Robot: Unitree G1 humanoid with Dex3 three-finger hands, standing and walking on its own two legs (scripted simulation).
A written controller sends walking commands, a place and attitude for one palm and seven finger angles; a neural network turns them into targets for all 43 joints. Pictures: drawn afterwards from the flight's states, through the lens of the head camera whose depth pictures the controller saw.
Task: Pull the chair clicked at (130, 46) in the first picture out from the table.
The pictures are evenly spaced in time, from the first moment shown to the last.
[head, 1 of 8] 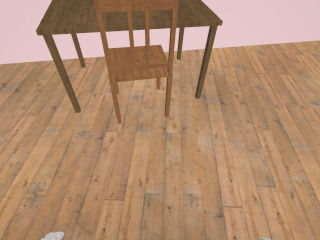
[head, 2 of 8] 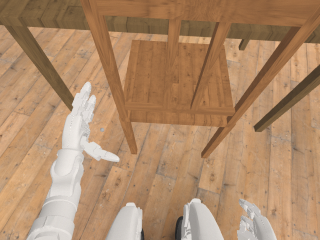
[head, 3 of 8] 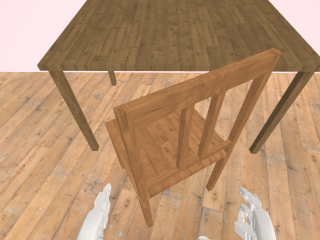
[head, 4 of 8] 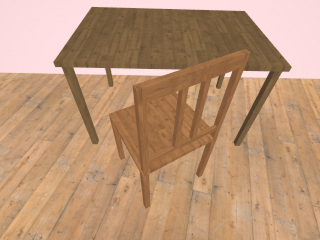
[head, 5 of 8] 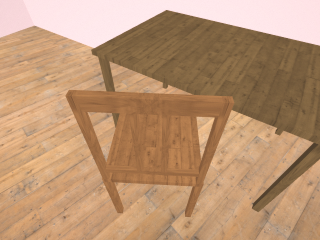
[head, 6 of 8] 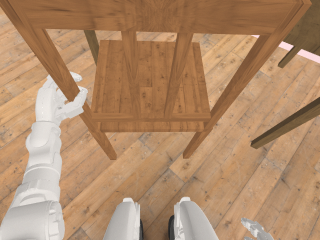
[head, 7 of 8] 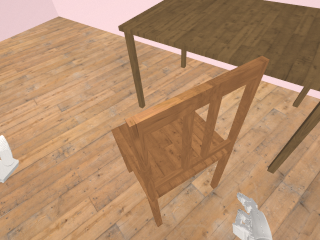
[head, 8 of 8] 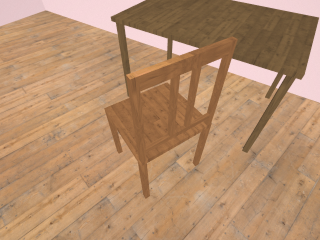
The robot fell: no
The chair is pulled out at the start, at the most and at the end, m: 0.00 0.42 0.42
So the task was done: yes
